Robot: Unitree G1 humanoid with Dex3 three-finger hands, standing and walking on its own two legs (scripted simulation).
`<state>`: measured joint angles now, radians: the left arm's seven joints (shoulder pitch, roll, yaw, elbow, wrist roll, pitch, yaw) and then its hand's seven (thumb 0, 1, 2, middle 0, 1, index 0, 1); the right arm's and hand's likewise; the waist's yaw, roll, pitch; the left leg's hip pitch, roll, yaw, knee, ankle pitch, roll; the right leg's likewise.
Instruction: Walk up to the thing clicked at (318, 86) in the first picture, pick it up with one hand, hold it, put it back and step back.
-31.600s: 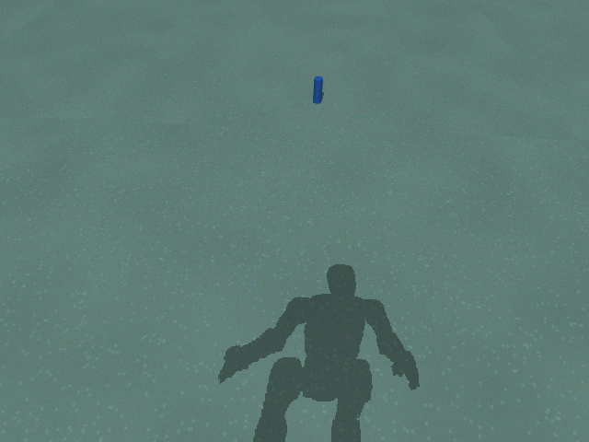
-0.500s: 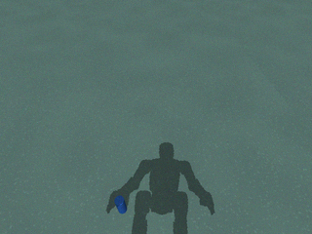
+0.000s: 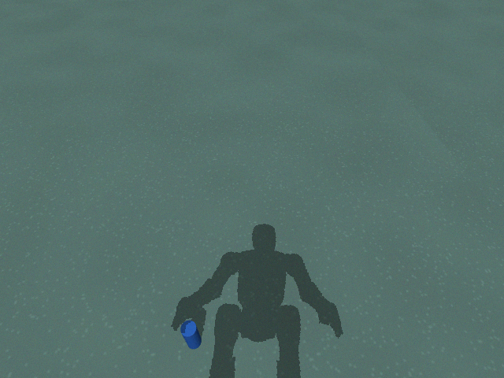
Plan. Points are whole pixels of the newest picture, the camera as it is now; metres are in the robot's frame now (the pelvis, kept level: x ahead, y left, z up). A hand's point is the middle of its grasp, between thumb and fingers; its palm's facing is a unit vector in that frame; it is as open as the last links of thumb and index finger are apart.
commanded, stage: stand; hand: left
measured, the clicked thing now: (191, 335) +0.38 +0.21 -0.70
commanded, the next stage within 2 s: step back in 0.58 s
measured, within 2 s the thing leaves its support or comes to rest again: neither
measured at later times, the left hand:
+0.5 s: hand out of the picture +0.08 +0.25 -0.16, palm faces -0.01 -0.94 -0.34, open 7.4 cm
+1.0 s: hand out of the picture +0.05 +0.27 -0.17, palm faces -0.06 -0.91 -0.41, open 7.4 cm
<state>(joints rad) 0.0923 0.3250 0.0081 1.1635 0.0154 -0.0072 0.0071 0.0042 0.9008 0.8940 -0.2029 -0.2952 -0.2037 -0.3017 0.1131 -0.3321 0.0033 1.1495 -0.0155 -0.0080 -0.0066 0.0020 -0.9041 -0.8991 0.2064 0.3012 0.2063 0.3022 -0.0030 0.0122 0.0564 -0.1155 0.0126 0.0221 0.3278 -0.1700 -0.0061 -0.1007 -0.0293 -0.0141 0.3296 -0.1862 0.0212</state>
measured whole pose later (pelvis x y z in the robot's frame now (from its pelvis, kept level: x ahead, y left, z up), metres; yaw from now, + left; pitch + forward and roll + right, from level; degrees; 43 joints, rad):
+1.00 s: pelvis -0.07 +0.00 -0.02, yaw -1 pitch -2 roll +1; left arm 0.08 0.37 0.05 0.93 0.04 0.04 0.01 0.01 0.90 0.89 -0.20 -0.30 -0.21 -0.30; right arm 0.08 -0.41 -0.07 0.97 0.01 0.07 0.02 0.00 -0.91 -0.90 0.20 0.30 0.20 0.30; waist 0.00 0.00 0.17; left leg -0.42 -0.08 -0.04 1.01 -0.50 0.03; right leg -0.37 -0.05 0.02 0.63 -0.23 -0.01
